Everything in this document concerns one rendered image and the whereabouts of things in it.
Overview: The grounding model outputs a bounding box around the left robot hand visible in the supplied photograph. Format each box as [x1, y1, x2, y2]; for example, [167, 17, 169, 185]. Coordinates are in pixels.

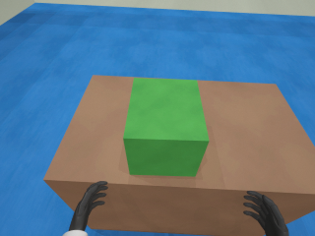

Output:
[68, 181, 108, 231]

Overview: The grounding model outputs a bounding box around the pedestal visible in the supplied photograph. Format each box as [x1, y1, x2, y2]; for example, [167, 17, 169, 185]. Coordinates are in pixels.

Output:
[43, 75, 315, 236]

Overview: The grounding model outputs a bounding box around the carton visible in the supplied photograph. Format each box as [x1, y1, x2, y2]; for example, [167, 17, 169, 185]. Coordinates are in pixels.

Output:
[123, 78, 210, 177]

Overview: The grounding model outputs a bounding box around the right robot hand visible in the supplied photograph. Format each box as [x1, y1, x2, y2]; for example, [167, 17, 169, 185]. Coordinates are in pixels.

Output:
[243, 191, 289, 236]

